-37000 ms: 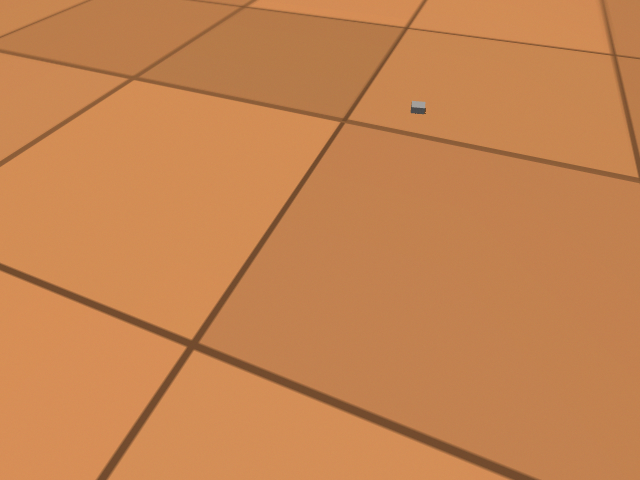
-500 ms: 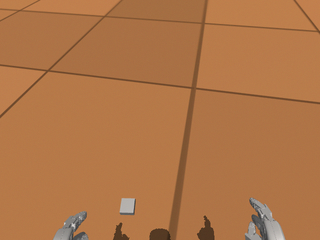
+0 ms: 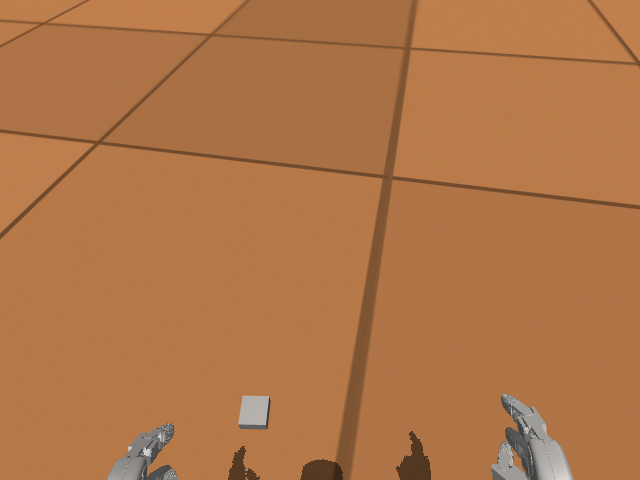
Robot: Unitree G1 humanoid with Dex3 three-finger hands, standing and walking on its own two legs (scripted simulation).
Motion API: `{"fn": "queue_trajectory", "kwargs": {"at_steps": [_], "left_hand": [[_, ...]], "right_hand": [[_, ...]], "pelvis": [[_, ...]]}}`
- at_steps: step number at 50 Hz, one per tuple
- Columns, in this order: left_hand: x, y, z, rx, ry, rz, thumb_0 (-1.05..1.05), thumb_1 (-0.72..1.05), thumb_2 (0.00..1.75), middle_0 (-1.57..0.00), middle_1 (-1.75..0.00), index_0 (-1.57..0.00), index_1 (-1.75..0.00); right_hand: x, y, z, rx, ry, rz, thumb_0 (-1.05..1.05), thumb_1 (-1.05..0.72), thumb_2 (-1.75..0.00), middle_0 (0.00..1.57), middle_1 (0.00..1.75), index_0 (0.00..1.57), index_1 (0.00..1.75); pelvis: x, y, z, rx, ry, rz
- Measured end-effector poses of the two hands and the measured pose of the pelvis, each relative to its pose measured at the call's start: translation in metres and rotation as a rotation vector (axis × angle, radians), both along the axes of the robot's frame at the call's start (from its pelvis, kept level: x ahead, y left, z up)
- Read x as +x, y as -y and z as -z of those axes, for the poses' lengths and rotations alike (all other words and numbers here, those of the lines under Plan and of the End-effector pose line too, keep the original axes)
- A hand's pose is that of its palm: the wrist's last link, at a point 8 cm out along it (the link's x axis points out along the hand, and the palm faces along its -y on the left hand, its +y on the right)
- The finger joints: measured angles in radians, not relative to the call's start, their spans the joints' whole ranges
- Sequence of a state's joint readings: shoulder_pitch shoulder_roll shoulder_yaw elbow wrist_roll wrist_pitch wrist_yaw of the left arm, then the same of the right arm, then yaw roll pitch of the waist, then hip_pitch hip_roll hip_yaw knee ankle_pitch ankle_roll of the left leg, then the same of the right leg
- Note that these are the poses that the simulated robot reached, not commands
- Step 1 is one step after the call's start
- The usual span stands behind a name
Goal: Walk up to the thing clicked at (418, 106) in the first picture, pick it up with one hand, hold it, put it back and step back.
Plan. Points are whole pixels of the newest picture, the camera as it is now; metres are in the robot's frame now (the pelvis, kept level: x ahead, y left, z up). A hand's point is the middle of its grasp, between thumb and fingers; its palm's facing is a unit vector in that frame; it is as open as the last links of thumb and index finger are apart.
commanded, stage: home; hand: left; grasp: from above
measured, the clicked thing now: (254, 412) +0.48 +0.21 -0.70
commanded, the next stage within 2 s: stand in 0.64 s
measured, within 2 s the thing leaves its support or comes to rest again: neither
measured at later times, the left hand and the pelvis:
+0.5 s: hand out of the picture +0.16 +0.19 -0.05, palm faces +0.04 -0.98 -0.21, open 7.4 cm; pelvis +0.00 +0.01 +0.00, yaw +0 degrees
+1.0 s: hand out of the picture +0.12 +0.24 -0.10, palm faces +0.03 -0.94 -0.34, open 7.4 cm; pelvis +0.00 +0.01 +0.03, yaw +0 degrees
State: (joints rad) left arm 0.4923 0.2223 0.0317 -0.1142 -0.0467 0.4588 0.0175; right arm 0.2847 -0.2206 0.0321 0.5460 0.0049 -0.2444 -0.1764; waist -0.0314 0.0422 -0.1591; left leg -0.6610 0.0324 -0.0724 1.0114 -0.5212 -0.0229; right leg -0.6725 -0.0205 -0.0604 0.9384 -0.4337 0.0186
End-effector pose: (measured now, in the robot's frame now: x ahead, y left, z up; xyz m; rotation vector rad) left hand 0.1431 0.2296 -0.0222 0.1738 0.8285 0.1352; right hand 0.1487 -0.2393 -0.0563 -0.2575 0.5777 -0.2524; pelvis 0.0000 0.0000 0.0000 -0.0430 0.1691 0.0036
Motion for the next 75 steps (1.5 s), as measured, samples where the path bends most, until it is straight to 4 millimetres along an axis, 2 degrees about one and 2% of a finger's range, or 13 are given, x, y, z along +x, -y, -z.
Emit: {"fn": "queue_trajectory", "kwargs": {"at_steps": [37, 42, 46, 51, 56, 62, 68, 75], "left_hand": [[0.004, -0.01, 0.0, 0.001, 0.004, 0.011, 0.01, 0.91, 0.9, -0.2, -0.3, -0.2, -0.3], [0.008, -0.027, 0.024, 0.099, 0.018, 0.041, 0.01, 0.9, 0.9, -0.2, -0.3, -0.2, -0.3], [-0.008, -0.044, 0.037, 0.124, -0.062, 0.016, 0.01, 0.91, 0.9, -0.2, -0.3, -0.2, -0.3], [-0.039, -0.059, 0.047, 0.134, -0.183, -0.037, 0.01, 0.91, 0.9, -0.2, -0.3, -0.2, -0.3], [-0.069, -0.062, 0.051, 0.124, -0.288, -0.077, 0.01, 0.91, 0.9, -0.2, -0.3, -0.2, -0.3], [-0.097, -0.056, 0.051, 0.104, -0.378, -0.113, 0.01, 0.91, 0.9, -0.2, -0.3, -0.2, -0.3], [-0.112, -0.051, 0.047, 0.097, -0.425, -0.132, 0.01, 0.91, 0.9, -0.2, -0.3, -0.2, -0.3], [-0.117, -0.051, 0.042, 0.106, -0.432, -0.141, 0.01, 0.91, 0.9, -0.2, -0.3, -0.2, -0.3]], "right_hand": [[0.003, -0.012, 0.0, 0.0, -0.001, -0.002, 0.01, -0.9, -0.9, 0.21, 0.3, 0.21, 0.3], [-0.006, -0.003, 0.019, -0.057, -0.279, -0.16, 0.01, -0.9, -0.9, 0.21, 0.3, 0.21, 0.3], [-0.021, 0.01, 0.02, -0.026, -0.395, -0.133, 0.01, -0.9, -0.9, 0.21, 0.3, 0.21, 0.3], [-0.04, 0.024, 0.018, -0.014, -0.47, -0.072, 0.01, -0.9, -0.9, 0.21, 0.3, 0.21, 0.3], [-0.055, 0.028, 0.017, 0.0, -0.535, -0.039, 0.01, -0.9, -0.9, 0.21, 0.3, 0.21, 0.3], [-0.063, 0.025, 0.016, 0.026, -0.585, -0.028, 0.01, -0.9, -0.9, 0.2, 0.3, 0.21, 0.3], [-0.069, 0.025, 0.015, 0.045, -0.612, -0.022, 0.01, -0.9, -0.9, 0.21, 0.3, 0.21, 0.3], [-0.074, 0.031, 0.013, 0.05, -0.629, -0.017, 0.0, -0.9, -0.9, 0.21, 0.3, 0.21, 0.3]], "pelvis": [[0.003, -0.009, 0.001, -0.009, -0.008, 0.002], [-0.004, -0.009, -0.01, 0.024, 0.091, 0.001], [-0.005, -0.009, -0.019, 0.04, 0.128, 0.004], [-0.002, -0.01, -0.029, 0.04, 0.158, 0.0], [0.001, -0.009, -0.038, 0.037, 0.181, -0.009], [0.003, -0.007, -0.048, 0.041, 0.205, -0.018], [0.001, -0.004, -0.055, 0.043, 0.227, -0.025], [-0.003, 0.001, -0.06, 0.045, 0.245, -0.029]]}}
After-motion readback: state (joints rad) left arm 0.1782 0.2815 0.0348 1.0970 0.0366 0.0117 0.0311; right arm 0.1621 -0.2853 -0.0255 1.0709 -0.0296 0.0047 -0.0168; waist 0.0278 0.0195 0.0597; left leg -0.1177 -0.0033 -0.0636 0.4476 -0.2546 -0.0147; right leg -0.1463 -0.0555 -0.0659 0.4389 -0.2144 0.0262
